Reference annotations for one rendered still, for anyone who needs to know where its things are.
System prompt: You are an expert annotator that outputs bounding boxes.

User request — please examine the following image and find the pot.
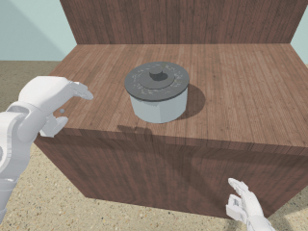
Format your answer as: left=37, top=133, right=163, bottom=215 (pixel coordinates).
left=129, top=88, right=188, bottom=123

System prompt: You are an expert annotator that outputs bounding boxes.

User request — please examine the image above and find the left robot forearm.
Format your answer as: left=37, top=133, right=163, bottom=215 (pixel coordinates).
left=0, top=101, right=47, bottom=225

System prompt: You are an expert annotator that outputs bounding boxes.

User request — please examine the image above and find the right robot forearm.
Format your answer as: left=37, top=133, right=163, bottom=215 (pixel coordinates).
left=246, top=215, right=276, bottom=231

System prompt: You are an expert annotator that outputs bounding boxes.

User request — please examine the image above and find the table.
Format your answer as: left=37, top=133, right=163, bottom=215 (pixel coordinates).
left=34, top=0, right=308, bottom=220

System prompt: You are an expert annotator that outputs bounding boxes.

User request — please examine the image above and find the lid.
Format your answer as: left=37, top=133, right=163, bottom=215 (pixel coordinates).
left=124, top=61, right=190, bottom=102

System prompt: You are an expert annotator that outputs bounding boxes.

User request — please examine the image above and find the robot right hand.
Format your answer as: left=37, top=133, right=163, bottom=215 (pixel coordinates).
left=225, top=178, right=264, bottom=224

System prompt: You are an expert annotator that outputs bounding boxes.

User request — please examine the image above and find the knob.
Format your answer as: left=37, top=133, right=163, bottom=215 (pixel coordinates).
left=149, top=66, right=163, bottom=79

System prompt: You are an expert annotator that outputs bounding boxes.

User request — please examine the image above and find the robot left hand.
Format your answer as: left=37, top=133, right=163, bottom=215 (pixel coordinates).
left=18, top=76, right=93, bottom=138

